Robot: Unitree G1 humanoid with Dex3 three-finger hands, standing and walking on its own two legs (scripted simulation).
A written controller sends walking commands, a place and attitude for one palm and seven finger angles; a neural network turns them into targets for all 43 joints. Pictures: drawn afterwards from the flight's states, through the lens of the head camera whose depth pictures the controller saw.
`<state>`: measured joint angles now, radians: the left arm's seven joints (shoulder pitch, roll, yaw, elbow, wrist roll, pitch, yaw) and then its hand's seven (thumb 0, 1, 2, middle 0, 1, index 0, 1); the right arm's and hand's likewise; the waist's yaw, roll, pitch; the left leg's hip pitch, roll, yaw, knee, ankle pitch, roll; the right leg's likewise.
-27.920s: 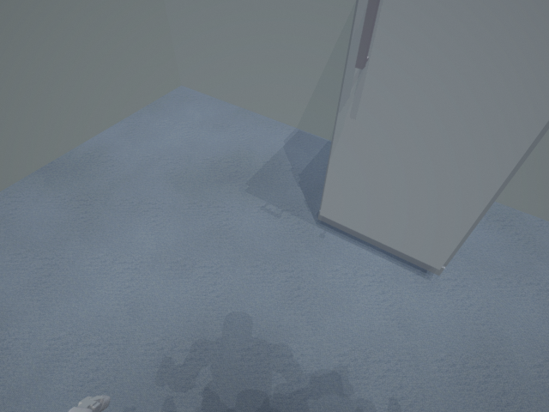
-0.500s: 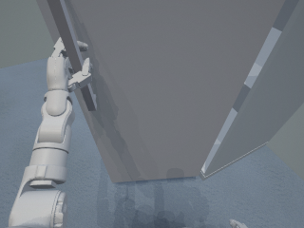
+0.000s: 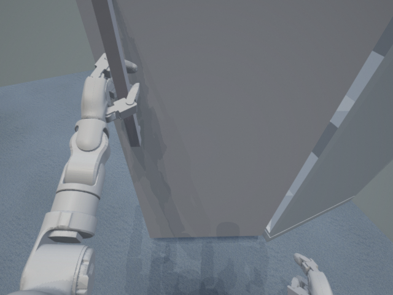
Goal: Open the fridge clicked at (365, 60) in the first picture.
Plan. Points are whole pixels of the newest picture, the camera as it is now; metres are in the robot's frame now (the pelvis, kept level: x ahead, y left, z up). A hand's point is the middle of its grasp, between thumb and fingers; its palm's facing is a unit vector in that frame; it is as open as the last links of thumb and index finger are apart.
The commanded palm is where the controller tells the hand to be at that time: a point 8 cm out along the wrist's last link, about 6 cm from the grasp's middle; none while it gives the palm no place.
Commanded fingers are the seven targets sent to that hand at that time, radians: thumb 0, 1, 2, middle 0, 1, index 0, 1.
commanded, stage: loosen the grip on the handle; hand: left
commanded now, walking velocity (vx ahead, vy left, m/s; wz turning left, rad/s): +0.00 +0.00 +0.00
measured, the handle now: (124, 80) +0.45 +0.18 +0.21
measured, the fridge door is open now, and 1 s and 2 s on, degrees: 67 63 63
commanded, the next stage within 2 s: slip the hand off the handle in 0.54 s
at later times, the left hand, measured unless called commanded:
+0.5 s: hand (131, 100) +0.42 +0.17 +0.19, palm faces +0.17 -0.98 -0.13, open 14.0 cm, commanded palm +0.38 +0.22 +0.18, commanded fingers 0.00 -0.55 0.20 -0.25 -1.15 -0.25 -1.15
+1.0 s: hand (109, 98) +0.43 +0.22 +0.18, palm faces +0.17 -0.98 -0.10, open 14.7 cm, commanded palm +0.39 +0.27 +0.18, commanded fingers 0.00 -0.55 0.20 -0.25 -1.15 -0.25 -1.15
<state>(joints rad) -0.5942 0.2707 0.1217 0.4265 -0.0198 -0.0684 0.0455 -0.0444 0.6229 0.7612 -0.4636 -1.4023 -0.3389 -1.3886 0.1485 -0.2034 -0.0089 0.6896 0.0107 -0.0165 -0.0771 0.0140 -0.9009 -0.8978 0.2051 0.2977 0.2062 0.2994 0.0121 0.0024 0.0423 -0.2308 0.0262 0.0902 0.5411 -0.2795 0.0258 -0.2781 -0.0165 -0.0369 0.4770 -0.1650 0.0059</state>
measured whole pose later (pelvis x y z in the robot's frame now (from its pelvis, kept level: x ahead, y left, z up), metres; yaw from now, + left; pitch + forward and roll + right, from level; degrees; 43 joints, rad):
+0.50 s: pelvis +0.01 -0.04 +0.00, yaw +1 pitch +2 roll +0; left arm -0.57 0.38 0.25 0.54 -0.12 -0.24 -0.07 -0.01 -0.50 0.23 -0.42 -1.28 -0.30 -1.24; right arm 0.30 -0.28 -0.01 0.73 0.06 -0.12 -0.05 0.02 -0.90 -0.90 0.20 0.30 0.20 0.30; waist -0.03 0.00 0.00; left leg -0.30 0.06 0.06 0.53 -0.27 -0.01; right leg -0.37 0.01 -0.06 0.52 -0.20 -0.05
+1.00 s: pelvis +0.03 +0.00 +0.00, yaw +1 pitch +4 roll +0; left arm -0.54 0.35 0.28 0.56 -0.12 -0.23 -0.11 -0.01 -0.55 0.20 -0.31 -1.19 -0.25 -1.15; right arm 0.30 -0.23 0.02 0.68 0.04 -0.12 -0.04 0.01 -0.90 -0.90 0.20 0.30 0.21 0.30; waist -0.01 0.01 -0.06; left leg -0.32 0.02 0.07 0.58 -0.33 0.02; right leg -0.38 -0.03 -0.05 0.55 -0.24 0.00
